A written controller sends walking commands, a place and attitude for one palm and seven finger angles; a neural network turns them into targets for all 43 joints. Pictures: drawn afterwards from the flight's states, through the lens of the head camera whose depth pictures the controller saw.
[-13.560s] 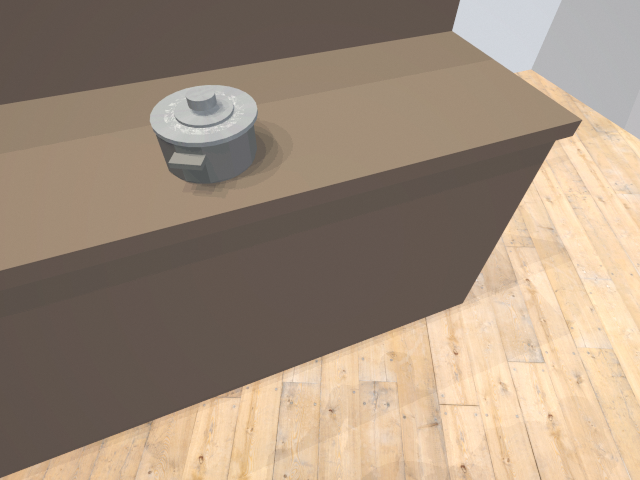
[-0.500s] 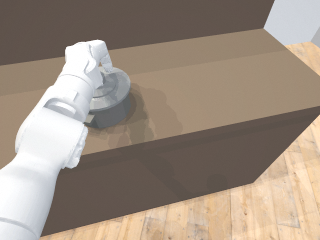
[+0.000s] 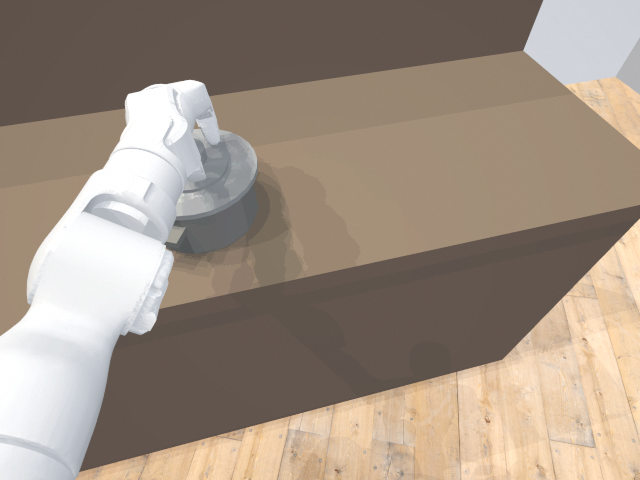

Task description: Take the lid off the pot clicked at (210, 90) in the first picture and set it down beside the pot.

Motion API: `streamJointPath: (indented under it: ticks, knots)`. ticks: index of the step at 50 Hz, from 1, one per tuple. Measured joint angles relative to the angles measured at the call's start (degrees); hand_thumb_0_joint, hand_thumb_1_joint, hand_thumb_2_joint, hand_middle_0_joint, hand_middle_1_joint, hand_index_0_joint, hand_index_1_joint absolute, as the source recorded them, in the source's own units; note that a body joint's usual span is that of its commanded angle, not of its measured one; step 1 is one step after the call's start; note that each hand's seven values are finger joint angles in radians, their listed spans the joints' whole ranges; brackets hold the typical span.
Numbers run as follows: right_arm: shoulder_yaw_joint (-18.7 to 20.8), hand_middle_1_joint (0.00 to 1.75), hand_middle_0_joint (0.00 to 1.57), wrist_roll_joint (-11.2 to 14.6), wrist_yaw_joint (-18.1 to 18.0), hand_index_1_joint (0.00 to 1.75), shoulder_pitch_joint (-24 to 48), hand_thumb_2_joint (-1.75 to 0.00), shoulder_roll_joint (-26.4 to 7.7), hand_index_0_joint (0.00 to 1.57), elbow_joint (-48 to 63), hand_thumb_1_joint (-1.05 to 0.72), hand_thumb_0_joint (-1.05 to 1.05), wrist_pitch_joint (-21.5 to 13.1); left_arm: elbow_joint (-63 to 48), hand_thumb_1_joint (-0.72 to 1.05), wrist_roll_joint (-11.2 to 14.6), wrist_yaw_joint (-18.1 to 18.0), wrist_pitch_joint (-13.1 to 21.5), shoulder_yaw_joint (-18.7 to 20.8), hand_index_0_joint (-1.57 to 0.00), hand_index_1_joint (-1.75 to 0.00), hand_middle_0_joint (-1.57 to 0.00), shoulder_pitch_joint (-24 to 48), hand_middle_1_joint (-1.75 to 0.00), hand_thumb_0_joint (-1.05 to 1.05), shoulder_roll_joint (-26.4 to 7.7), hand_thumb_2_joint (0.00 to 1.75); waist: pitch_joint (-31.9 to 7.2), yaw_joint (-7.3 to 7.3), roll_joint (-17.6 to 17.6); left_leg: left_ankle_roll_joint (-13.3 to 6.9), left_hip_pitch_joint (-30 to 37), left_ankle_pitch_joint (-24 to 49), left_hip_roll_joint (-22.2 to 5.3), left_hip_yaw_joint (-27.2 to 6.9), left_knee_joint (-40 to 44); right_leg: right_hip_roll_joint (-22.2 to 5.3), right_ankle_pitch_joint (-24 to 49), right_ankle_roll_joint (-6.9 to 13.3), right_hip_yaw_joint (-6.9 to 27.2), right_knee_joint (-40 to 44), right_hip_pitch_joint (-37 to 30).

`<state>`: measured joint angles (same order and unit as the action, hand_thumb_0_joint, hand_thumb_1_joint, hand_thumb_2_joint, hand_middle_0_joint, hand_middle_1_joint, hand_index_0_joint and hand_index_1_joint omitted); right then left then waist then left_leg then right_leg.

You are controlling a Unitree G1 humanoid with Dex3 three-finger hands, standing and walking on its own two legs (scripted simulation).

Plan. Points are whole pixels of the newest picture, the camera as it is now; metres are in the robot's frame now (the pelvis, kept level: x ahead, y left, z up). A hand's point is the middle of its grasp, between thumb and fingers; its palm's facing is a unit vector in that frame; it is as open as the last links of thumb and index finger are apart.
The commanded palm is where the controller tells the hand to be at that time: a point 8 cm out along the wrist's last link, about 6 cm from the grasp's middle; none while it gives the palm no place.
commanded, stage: close the fingers and squeeze the knob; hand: left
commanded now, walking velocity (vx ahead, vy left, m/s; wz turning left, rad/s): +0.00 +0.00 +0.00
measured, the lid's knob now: (187, 154) +0.51 +0.13 +0.14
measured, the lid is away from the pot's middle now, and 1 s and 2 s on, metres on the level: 0.01 0.01 0.02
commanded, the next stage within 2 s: lift the lid straight up in 1.22 s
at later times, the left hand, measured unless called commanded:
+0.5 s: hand (193, 149) +0.49 +0.12 +0.16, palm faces -0.41 -0.13 -0.90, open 7.7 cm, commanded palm +0.51 +0.12 +0.21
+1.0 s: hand (193, 148) +0.50 +0.12 +0.16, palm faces -0.42 -0.12 -0.90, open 6.6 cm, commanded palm +0.51 +0.12 +0.21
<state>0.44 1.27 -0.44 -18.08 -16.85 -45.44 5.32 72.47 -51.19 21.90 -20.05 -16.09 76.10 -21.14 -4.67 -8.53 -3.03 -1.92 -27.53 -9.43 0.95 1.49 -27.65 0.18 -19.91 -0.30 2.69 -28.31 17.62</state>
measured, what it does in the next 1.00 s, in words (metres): stands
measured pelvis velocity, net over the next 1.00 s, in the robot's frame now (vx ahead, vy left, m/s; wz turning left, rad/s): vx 0.00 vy -0.01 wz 0.01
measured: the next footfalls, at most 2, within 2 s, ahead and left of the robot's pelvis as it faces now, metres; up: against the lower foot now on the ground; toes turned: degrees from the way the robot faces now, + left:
none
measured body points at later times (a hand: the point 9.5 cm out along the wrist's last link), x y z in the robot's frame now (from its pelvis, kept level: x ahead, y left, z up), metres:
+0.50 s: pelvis +0.00 +0.00 +0.00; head +0.05 -0.02 +0.45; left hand +0.51 +0.12 +0.21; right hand +0.03 -0.28 -0.14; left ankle +0.04 +0.10 -0.73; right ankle -0.07 -0.13 -0.73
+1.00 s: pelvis +0.00 -0.01 +0.00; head +0.05 -0.02 +0.45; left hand +0.51 +0.12 +0.21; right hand +0.01 -0.28 -0.14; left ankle +0.04 +0.10 -0.73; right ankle -0.07 -0.13 -0.73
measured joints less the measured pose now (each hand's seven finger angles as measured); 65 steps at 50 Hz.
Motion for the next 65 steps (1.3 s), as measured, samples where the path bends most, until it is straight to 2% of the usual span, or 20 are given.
streamJointPath:
  ticks: [13,17,36,58,65]
  knots:
    - [0.3,0.30,0.20,0.0,0.5,0.30,-0.2,-0.90,-0.1,0.20,-0.4,-0.91,0.00,0.0,-1.8,0.14,0.4,0.0,0.0,-0.8,-0.54,-1.05,-0.49,-1.3,-1.04,0.00,0.7,0.86,-0.3,0.68,-0.2,0.1,0.5,-0.5,0.1,-0.1,-0.2,-0.1,-0.5,0.1,-0.1,0.0,-0.6]
    - [-0.1,0.30,0.20,0.1,0.2,0.30,0.9,-0.90,0.0,0.20,-0.5,-0.91,0.00,0.2,-0.2,0.16,0.5,-0.1,-0.4,-0.5,-0.57,-1.07,-0.50,-0.2,-1.06,0.00,0.9,0.83,-0.1,0.45,-0.1,0.1,0.4,-0.5,0.1,-0.2,-0.2,-0.1,-0.5,0.1,-0.2,-0.1,-0.6]
    - [0.0,0.30,0.20,-0.1,-0.2,0.30,0.5,-0.90,-0.3,0.20,-0.4,-0.91,0.00,0.6,0.9,0.23,-0.1,1.0,-0.6,-0.1,-0.73,-1.10,-0.57,1.0,-1.04,-0.01,0.3,0.64,-0.3,-0.03,0.1,0.4,-0.2,-0.7,-0.1,-0.5,-0.6,0.2,-0.7,0.5,-0.4,-0.5,0.0]
    - [0.2,0.30,0.20,-0.1,0.0,0.30,0.1,-0.90,0.0,0.20,-1.0,-0.91,0.00,0.1,1.4,0.26,0.2,0.4,-0.6,-1.6,-0.91,-1.16,-0.53,1.3,-1.04,-0.03,1.1,0.68,-0.3,0.13,-0.3,0.3,-0.7,-0.5,0.1,-0.6,-0.8,0.1,-0.8,0.4,-0.5,-1.1,0.6]
    - [0.1,0.30,0.20,-0.2,0.0,0.30,0.3,-0.90,0.1,0.20,-0.9,-0.91,0.00,-0.3,0.9,0.28,0.3,0.4,-0.3,-0.8,-1.00,-1.18,-0.50,0.7,-1.04,-0.03,1.2,0.69,-0.4,0.26,-0.3,0.3,-0.5,-0.3,0.1,-0.5,-0.5,0.0,-0.6,0.3,-0.5,-0.9,0.5]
